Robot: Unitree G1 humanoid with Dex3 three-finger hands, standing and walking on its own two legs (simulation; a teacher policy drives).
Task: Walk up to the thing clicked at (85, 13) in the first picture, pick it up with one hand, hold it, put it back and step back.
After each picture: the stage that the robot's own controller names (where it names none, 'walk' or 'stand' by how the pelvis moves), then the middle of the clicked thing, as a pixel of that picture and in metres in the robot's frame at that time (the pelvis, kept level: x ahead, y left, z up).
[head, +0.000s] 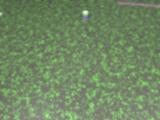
stand; (85, 15) +1.96 +0.01 -0.72
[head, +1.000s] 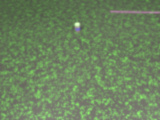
walk; (77, 27) +1.82 +0.20 -0.71
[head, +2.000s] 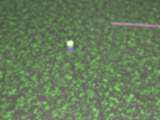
walk; (70, 46) +1.26 +0.24 -0.71
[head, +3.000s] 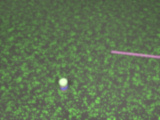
walk; (63, 85) +0.80 +0.20 -0.70
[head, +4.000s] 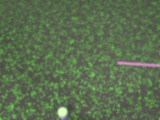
walk; (63, 114) +0.46 +0.17 -0.69
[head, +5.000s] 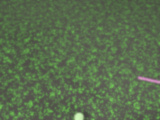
stand; (79, 119) +0.47 +0.06 -0.72
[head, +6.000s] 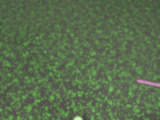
stand; out of the picture +0.46 +0.07 -0.72
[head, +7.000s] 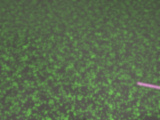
stand; out of the picture +0.44 +0.07 -0.73
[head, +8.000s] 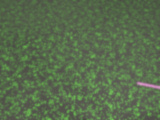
stand; out of the picture +0.43 +0.07 -0.72
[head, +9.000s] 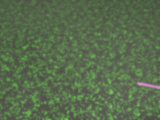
go down; out of the picture +0.43 +0.07 -0.72
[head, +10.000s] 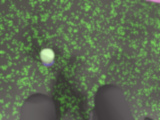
go down; (47, 58) +0.52 +0.09 -0.39
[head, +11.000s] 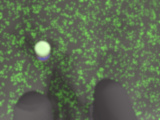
approach; (42, 52) +0.53 +0.10 -0.35
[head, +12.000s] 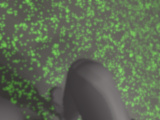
close in; out of the picture +0.52 +0.17 -0.25
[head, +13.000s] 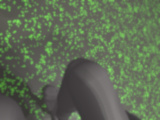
rest palm; out of the picture +0.52 +0.17 -0.27
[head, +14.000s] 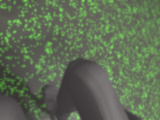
close; out of the picture +0.52 +0.17 -0.27
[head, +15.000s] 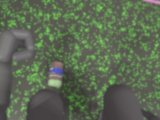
lift; (55, 74) +0.44 +0.10 -0.38
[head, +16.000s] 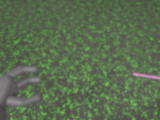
go down; out of the picture +0.37 +0.09 -0.68
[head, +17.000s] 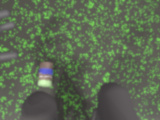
go down; (45, 74) +0.44 +0.12 -0.39
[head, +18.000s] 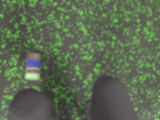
close in; (33, 66) +0.45 +0.13 -0.36
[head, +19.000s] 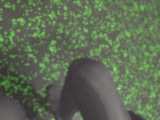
stand; out of the picture +0.43 +0.19 -0.29
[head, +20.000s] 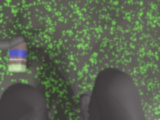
close in; (17, 56) +0.45 +0.16 -0.30
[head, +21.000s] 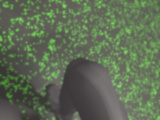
lift; out of the picture +0.44 +0.19 -0.29
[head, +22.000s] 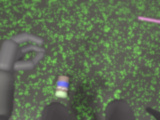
hold; (62, 86) +0.44 +0.11 -0.48
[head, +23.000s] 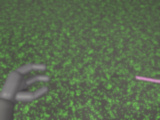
hold; out of the picture +0.37 +0.11 -0.70
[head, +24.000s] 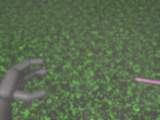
go down; out of the picture +0.37 +0.12 -0.71
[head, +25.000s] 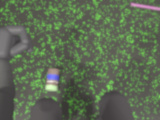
crouch; (52, 79) +0.44 +0.12 -0.44
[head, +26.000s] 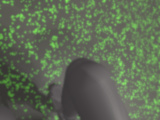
hold; out of the picture +0.44 +0.18 -0.29
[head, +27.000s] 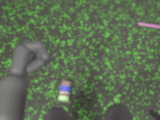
hold; (64, 91) +0.43 +0.11 -0.51
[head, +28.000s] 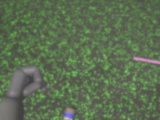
crouch; (68, 117) +0.40 +0.11 -0.67
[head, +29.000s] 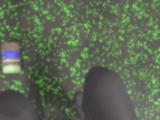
lower; (11, 58) +0.46 +0.15 -0.31
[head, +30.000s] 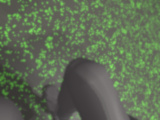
lower; out of the picture +0.45 +0.18 -0.29
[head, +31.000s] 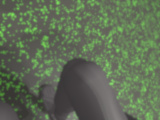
lower; out of the picture +0.44 +0.19 -0.30
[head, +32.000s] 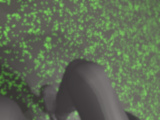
lower; out of the picture +0.44 +0.18 -0.30
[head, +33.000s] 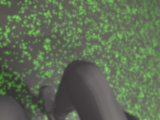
withdraw; out of the picture +0.44 +0.18 -0.31
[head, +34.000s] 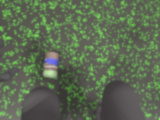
walk; (51, 64) +0.46 +0.12 -0.36
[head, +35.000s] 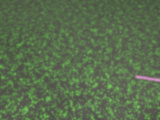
stand; out of the picture +0.38 +0.08 -0.68
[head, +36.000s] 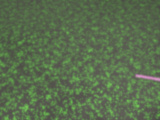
stand; out of the picture +0.38 +0.09 -0.68
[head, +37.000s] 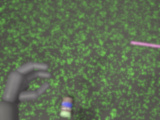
lower; (66, 107) +0.41 +0.10 -0.60
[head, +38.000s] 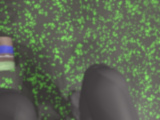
lower; (4, 54) +0.46 +0.15 -0.28
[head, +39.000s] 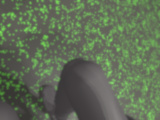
lower; out of the picture +0.45 +0.18 -0.30
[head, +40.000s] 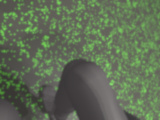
lower; out of the picture +0.45 +0.18 -0.30
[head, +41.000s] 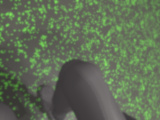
stand; out of the picture +0.45 +0.18 -0.31
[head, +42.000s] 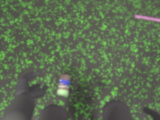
stand; (64, 85) +0.45 +0.09 -0.49
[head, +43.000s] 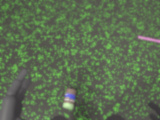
stand; (69, 98) +0.43 +0.08 -0.56
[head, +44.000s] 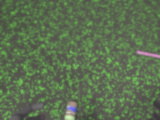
lower; (71, 111) +0.41 +0.08 -0.61
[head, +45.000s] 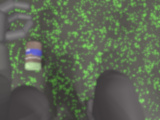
lower; (33, 56) +0.48 +0.12 -0.30
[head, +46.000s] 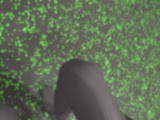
lower; out of the picture +0.46 +0.17 -0.30
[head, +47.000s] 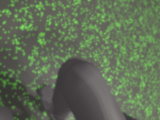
lower; out of the picture +0.46 +0.17 -0.30
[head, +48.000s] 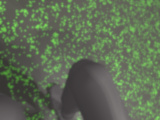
stand; out of the picture +0.46 +0.17 -0.31
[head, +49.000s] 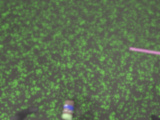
withdraw; (68, 109) +0.43 +0.08 -0.62
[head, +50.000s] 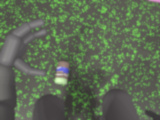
lower; (62, 72) +0.46 +0.09 -0.43
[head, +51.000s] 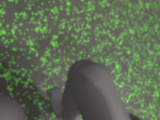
lower; out of the picture +0.47 +0.16 -0.29
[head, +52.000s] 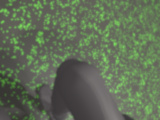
lower; out of the picture +0.46 +0.16 -0.31
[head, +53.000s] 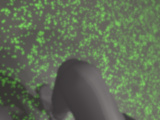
lower; out of the picture +0.46 +0.16 -0.31
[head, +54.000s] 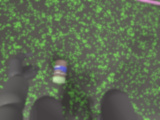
lower; (60, 71) +0.47 +0.08 -0.42
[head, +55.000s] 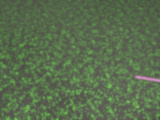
stand; out of the picture +0.40 +0.05 -0.68
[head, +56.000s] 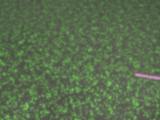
stand; out of the picture +0.40 +0.06 -0.68
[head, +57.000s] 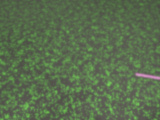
stand; out of the picture +0.39 +0.06 -0.68
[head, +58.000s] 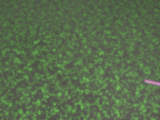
stand; out of the picture +0.40 +0.04 -0.75
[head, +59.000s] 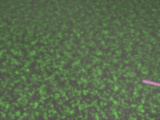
stand; out of the picture +0.39 +0.05 -0.75
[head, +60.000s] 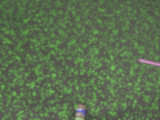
walk; (80, 113) +0.43 +0.02 -0.73
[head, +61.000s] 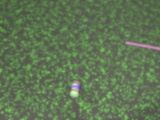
walk; (75, 88) +0.63 +0.06 -0.73
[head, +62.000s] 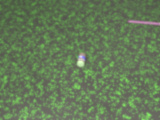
walk; (81, 59) +0.95 +0.13 -0.73
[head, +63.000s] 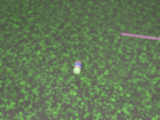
stand; (77, 67) +0.99 +0.08 -0.74
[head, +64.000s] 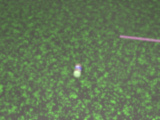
stand; (77, 70) +1.00 +0.08 -0.75
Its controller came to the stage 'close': yes
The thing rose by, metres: 0.01
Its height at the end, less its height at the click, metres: -0.02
